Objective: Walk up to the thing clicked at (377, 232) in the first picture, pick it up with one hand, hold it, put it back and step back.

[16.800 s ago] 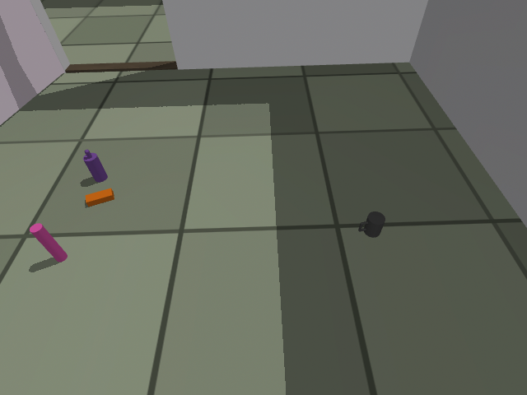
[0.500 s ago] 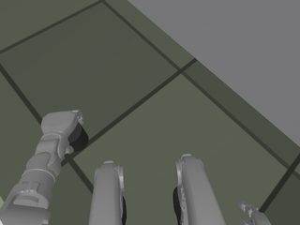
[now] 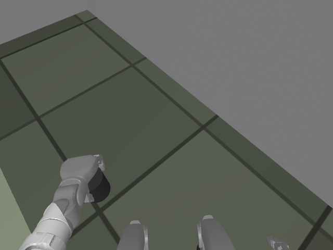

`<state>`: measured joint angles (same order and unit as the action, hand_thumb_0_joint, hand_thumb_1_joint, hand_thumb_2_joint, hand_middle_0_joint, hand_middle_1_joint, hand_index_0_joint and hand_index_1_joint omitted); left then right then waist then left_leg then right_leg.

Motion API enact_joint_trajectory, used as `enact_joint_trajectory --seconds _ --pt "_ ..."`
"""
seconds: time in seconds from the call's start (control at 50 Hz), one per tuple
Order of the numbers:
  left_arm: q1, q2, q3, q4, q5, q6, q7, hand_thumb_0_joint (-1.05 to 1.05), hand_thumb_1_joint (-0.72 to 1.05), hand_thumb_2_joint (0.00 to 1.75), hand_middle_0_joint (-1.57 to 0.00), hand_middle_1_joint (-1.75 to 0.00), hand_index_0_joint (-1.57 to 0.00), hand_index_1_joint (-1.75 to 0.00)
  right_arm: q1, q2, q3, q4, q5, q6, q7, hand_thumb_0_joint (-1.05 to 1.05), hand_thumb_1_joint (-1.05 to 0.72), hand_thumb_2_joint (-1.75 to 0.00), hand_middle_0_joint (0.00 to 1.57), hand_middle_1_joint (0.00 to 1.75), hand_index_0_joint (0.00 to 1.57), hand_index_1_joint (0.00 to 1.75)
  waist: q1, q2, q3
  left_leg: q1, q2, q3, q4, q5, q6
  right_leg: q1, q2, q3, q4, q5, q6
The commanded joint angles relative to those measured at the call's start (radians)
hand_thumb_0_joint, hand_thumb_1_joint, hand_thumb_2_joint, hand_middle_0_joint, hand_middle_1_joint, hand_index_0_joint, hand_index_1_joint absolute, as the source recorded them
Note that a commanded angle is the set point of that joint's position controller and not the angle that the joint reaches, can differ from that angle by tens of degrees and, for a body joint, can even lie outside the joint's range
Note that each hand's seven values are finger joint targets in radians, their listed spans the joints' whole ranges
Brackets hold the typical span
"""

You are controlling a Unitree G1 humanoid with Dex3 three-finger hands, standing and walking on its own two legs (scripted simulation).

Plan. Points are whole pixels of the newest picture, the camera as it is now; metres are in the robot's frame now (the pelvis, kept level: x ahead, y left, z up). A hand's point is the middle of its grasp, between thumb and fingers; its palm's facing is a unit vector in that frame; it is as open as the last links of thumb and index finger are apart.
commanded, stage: lift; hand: left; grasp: from above
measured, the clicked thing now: (88, 189) +0.33 +0.23 -0.14
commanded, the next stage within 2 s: hold in 0.48 s
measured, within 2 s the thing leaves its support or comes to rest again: neither
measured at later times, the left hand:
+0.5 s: hand (79, 164) +0.34 +0.21 +0.00, palm faces -0.46 -0.08 -0.88, open 10.4 cm
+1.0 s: hand (69, 153) +0.35 +0.22 +0.05, palm faces -0.46 -0.06 -0.88, open 10.4 cm
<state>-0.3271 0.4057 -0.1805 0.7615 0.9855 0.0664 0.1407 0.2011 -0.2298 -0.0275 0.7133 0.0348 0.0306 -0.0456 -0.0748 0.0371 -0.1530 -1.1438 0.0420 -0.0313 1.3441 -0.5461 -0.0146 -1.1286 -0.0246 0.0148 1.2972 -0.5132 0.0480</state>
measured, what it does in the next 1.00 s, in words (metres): rises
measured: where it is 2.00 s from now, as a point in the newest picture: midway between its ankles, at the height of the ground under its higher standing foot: outside the picture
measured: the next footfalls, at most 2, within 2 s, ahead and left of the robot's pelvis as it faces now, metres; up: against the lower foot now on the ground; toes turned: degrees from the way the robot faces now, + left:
none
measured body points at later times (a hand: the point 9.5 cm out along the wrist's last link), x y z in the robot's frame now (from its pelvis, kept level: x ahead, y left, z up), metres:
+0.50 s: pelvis +0.03 -0.01 +0.09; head +0.09 -0.02 +0.54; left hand +0.36 +0.21 +0.05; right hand +0.12 -0.28 -0.04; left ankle +0.05 +0.13 -0.61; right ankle +0.06 -0.15 -0.61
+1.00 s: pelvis +0.05 +0.00 +0.11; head +0.07 -0.02 +0.56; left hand +0.37 +0.22 +0.10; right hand +0.16 -0.27 -0.01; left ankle +0.05 +0.13 -0.61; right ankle +0.06 -0.15 -0.61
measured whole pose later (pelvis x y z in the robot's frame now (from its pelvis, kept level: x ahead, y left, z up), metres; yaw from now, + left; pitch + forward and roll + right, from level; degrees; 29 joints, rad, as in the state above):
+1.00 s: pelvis +0.05 +0.00 +0.11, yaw -1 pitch +5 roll +0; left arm -0.28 0.37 -0.20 0.77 1.01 0.03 0.06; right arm 0.23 -0.25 -0.06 0.71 0.05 0.05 -0.03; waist -0.03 0.04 -0.05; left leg -0.42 0.04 0.02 0.66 -0.33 -0.02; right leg -0.43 -0.03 0.03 0.64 -0.30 0.04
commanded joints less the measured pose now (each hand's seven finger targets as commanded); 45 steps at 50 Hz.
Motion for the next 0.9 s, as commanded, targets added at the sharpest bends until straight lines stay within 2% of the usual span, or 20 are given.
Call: enact_joint_trajectory --seconds 0.0,0.04,0.06,0.08,0.1,0.12,0.2,0.36,0.46,0.5,0.6,0.64,0.68,0.76,0.78,0.82,0.88 --pt "-0.274 0.176 0.072 -0.169 0.008 -0.007 0.055 0.00 0.40 1.01 -0.88 -0.83 -0.86 -0.86 0.056 -0.162 -0.054 -0.077 -0.004 -0.032 -0.019 0.00 -0.92 -0.91 0.20 0.30 0.20 0.30 0.003 0.036 -0.357 0.394 -0.039 0.011 -0.305 0.205 0.015 0.287 0.046 -0.043 -0.280 0.182 -0.064" --pt "-0.304 0.176 0.070 -0.170 0.007 -0.010 0.062 0.00 0.39 1.07 -0.89 -0.85 -0.86 -0.89 0.060 -0.160 -0.052 -0.077 -0.007 -0.034 -0.019 0.00 -0.92 -0.91 0.20 0.30 0.20 0.30 -0.006 0.027 -0.340 0.421 -0.044 0.019 -0.338 0.215 0.018 0.336 0.048 -0.041 -0.325 0.197 -0.059" --pt "-0.294 0.163 0.064 -0.151 0.003 -0.009 0.064 0.00 0.40 1.07 -0.89 -0.86 -0.86 -0.90 0.061 -0.156 -0.050 -0.076 -0.007 -0.035 -0.018 0.00 -0.92 -0.91 0.20 0.30 0.20 0.30 -0.006 0.025 -0.312 0.432 -0.045 0.022 -0.363 0.206 0.018 0.350 0.046 -0.041 -0.346 0.191 -0.059" --pt "-0.280 0.175 0.072 -0.154 0.009 -0.009 0.069 0.00 0.41 1.08 -0.91 -0.84 -0.87 -0.88 0.065 -0.156 -0.053 -0.070 -0.006 -0.034 -0.018 0.00 -0.92 -0.91 0.20 0.30 0.20 0.30 0.007 0.026 -0.303 0.446 -0.049 0.028 -0.378 0.221 0.019 0.374 0.046 -0.034 -0.370 0.204 -0.059" --pt "-0.281 0.164 0.071 -0.139 0.005 -0.008 0.071 0.00 0.41 1.08 -0.90 -0.86 -0.87 -0.89 0.068 -0.158 -0.053 -0.072 -0.007 -0.036 -0.016 0.00 -0.92 -0.91 0.20 0.30 0.20 0.30 0.000 0.020 -0.302 0.464 -0.049 0.028 -0.394 0.222 0.019 0.392 0.045 -0.032 -0.390 0.207 -0.057" --pt "-0.288 0.160 0.064 -0.131 0.011 -0.007 0.071 0.00 0.41 1.09 -0.90 -0.86 -0.87 -0.90 0.074 -0.155 -0.051 -0.063 -0.008 -0.036 -0.015 0.00 -0.92 -0.91 0.20 0.30 0.20 0.30 0.001 0.023 -0.299 0.486 -0.047 0.027 -0.409 0.255 0.016 0.411 0.044 -0.034 -0.398 0.235 -0.057" --pt "-0.274 0.183 0.084 -0.121 0.014 -0.007 0.075 0.00 0.37 1.11 -0.87 -0.86 -0.83 -0.91 0.075 -0.159 -0.055 -0.070 -0.008 -0.033 -0.011 0.00 -0.92 -0.91 0.20 0.30 0.20 0.30 0.011 0.014 -0.293 0.564 -0.050 0.028 -0.466 0.328 0.015 0.500 0.040 -0.031 -0.457 0.304 -0.051" --pt "-0.270 0.156 0.072 -0.115 0.015 -0.022 0.060 0.00 0.34 1.13 -0.85 -0.87 -0.81 -0.91 0.069 -0.157 -0.064 -0.083 -0.006 -0.023 0.000 0.00 -0.91 -0.91 0.20 0.30 0.20 0.30 0.023 0.008 -0.230 0.666 -0.052 0.034 -0.578 0.365 0.011 0.599 0.037 -0.025 -0.569 0.333 -0.048" --pt "-0.275 0.141 0.057 -0.116 0.013 -0.031 0.051 0.00 0.35 1.14 -0.84 -0.92 -0.81 -0.95 0.060 -0.159 -0.069 -0.086 -0.003 -0.024 0.001 0.00 -0.91 -0.91 0.20 0.30 0.20 0.30 0.014 -0.011 -0.223 0.722 -0.054 0.045 -0.623 0.387 0.013 0.643 0.035 -0.020 -0.619 0.361 -0.045" --pt "-0.271 0.158 0.068 -0.138 0.012 -0.037 0.051 0.00 0.37 1.16 -0.86 -0.93 -0.83 -0.96 0.049 -0.160 -0.071 -0.090 -0.001 -0.025 0.000 0.00 -0.91 -0.91 0.20 0.30 0.20 0.30 0.026 -0.017 -0.227 0.742 -0.057 0.049 -0.641 0.400 0.013 0.681 0.035 -0.019 -0.638 0.373 -0.043" --pt "-0.305 0.171 0.072 -0.156 0.020 -0.041 0.051 0.00 0.39 1.16 -0.85 -0.93 -0.83 -0.96 0.037 -0.165 -0.073 -0.085 0.001 -0.022 -0.001 0.00 -0.91 -0.90 0.20 0.30 0.20 0.30 0.018 -0.012 -0.209 0.793 -0.058 0.053 -0.674 0.439 0.012 0.705 0.035 -0.017 -0.674 0.410 -0.041" --pt "-0.285 0.167 0.064 -0.150 0.029 -0.043 0.040 0.00 0.38 1.15 -0.85 -0.92 -0.82 -0.95 0.030 -0.164 -0.075 -0.085 0.002 -0.022 -0.001 0.00 -0.91 -0.90 0.20 0.30 0.20 0.30 0.030 -0.001 -0.208 0.820 -0.058 0.055 -0.690 0.457 0.008 0.721 0.036 -0.022 -0.683 0.418 -0.045" --pt "-0.298 0.176 0.071 -0.161 0.033 -0.046 0.028 0.00 0.38 1.14 -0.83 -0.94 -0.82 -0.96 0.032 -0.165 -0.077 -0.079 0.004 -0.021 -0.001 0.00 -0.91 -0.90 0.20 0.30 0.20 0.30 0.026 -0.005 -0.216 0.840 -0.056 0.053 -0.699 0.491 0.008 0.734 0.039 -0.019 -0.687 0.449 -0.045" --pt "-0.288 0.171 0.067 -0.149 0.029 -0.044 0.009 0.00 0.39 1.15 -0.83 -0.96 -0.82 -0.97 0.019 -0.166 -0.077 -0.089 0.004 -0.019 0.002 0.00 -0.91 -0.90 0.20 0.30 0.20 0.30 0.034 0.001 -0.183 0.852 -0.056 0.058 -0.725 0.499 0.007 0.756 0.042 -0.024 -0.709 0.450 -0.047" --pt "-0.316 0.178 0.069 -0.192 0.021 -0.048 0.004 0.00 0.41 1.14 -0.84 -0.95 -0.83 -0.96 0.013 -0.166 -0.078 -0.094 0.005 -0.020 0.003 0.00 -0.90 -0.90 0.20 0.30 0.20 0.30 0.037 0.019 -0.201 0.866 -0.054 0.057 -0.736 0.498 0.004 0.763 0.044 -0.024 -0.710 0.445 -0.048" --pt "-0.264 0.154 0.053 -0.142 0.025 -0.044 -0.015 0.00 0.40 1.12 -0.83 -0.96 -0.82 -0.97 0.010 -0.166 -0.078 -0.101 0.007 -0.017 0.005 0.00 -0.91 -0.90 0.20 0.30 0.20 0.30 0.036 0.007 -0.162 0.865 -0.048 0.054 -0.747 0.509 0.002 0.750 0.048 -0.030 -0.714 0.442 -0.051" --pt "-0.283 0.179 0.067 -0.187 0.021 -0.049 -0.033 0.00 0.42 1.10 -0.84 -0.96 -0.83 -0.97 0.005 -0.168 -0.079 -0.110 0.007 -0.017 0.005 0.00 -0.90 -0.90 0.20 0.30 0.20 0.30 0.047 0.015 -0.186 0.884 -0.046 0.054 -0.755 0.530 0.002 0.775 0.051 -0.031 -0.718 0.457 -0.052"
